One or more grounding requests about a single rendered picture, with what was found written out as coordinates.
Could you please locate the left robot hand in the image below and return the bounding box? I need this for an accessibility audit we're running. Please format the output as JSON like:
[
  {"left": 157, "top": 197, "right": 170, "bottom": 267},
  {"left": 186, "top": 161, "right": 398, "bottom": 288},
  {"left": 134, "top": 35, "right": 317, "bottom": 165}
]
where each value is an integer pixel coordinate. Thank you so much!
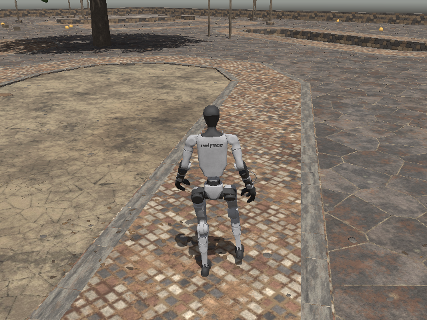
[{"left": 175, "top": 179, "right": 190, "bottom": 191}]

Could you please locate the right robot forearm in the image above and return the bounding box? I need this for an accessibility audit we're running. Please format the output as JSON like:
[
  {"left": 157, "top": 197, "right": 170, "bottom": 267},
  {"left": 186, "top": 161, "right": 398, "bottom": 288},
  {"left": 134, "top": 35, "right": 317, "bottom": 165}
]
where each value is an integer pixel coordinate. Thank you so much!
[{"left": 239, "top": 161, "right": 254, "bottom": 189}]

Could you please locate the robot right foot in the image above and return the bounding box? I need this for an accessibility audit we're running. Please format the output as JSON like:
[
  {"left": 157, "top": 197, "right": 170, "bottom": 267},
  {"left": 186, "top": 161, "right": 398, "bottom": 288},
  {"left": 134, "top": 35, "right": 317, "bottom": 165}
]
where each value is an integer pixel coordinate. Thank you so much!
[{"left": 235, "top": 245, "right": 244, "bottom": 259}]

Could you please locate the robot right shin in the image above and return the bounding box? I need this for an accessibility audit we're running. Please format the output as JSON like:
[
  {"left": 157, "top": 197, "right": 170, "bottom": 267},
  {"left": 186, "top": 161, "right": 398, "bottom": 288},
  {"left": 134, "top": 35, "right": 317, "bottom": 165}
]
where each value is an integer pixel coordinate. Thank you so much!
[{"left": 231, "top": 207, "right": 242, "bottom": 251}]

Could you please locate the robot right upper arm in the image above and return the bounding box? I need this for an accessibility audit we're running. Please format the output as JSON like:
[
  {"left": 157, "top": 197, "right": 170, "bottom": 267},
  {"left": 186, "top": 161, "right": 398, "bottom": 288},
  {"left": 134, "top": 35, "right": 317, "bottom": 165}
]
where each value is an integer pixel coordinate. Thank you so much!
[{"left": 226, "top": 134, "right": 245, "bottom": 171}]

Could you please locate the left robot forearm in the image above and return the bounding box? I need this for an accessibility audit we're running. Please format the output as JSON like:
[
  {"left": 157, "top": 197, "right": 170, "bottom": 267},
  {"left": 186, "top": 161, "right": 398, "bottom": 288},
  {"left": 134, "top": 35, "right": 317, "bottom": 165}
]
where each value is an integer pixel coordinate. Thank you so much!
[{"left": 176, "top": 160, "right": 187, "bottom": 182}]

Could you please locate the right robot hand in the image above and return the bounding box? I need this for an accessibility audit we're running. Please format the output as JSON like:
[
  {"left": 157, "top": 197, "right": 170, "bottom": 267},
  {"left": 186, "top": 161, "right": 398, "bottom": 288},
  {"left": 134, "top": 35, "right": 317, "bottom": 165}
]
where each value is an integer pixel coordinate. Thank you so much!
[{"left": 241, "top": 187, "right": 256, "bottom": 203}]

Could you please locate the robot left upper arm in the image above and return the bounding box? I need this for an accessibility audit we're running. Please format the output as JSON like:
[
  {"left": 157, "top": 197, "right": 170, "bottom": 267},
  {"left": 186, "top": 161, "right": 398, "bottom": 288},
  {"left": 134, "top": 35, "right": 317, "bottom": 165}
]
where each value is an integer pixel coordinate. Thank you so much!
[{"left": 180, "top": 134, "right": 198, "bottom": 170}]

